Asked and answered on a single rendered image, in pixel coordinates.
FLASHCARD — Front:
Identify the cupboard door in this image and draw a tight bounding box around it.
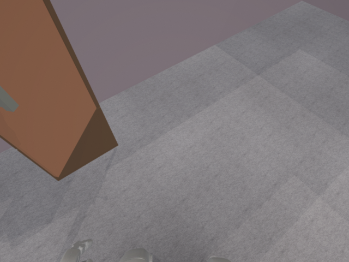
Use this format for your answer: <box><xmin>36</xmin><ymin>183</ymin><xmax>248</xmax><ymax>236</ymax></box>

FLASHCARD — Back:
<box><xmin>0</xmin><ymin>0</ymin><xmax>96</xmax><ymax>177</ymax></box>

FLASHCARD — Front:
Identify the left robot thigh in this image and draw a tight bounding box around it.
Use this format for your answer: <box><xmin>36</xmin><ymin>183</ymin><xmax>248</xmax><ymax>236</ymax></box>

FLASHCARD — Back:
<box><xmin>119</xmin><ymin>248</ymin><xmax>153</xmax><ymax>262</ymax></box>

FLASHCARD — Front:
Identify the robot left hand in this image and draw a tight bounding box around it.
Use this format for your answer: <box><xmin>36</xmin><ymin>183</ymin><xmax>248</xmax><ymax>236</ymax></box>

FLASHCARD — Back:
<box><xmin>60</xmin><ymin>239</ymin><xmax>93</xmax><ymax>262</ymax></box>

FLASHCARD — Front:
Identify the handle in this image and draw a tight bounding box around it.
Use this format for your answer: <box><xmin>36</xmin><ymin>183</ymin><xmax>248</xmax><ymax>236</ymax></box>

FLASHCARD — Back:
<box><xmin>0</xmin><ymin>86</ymin><xmax>19</xmax><ymax>112</ymax></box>

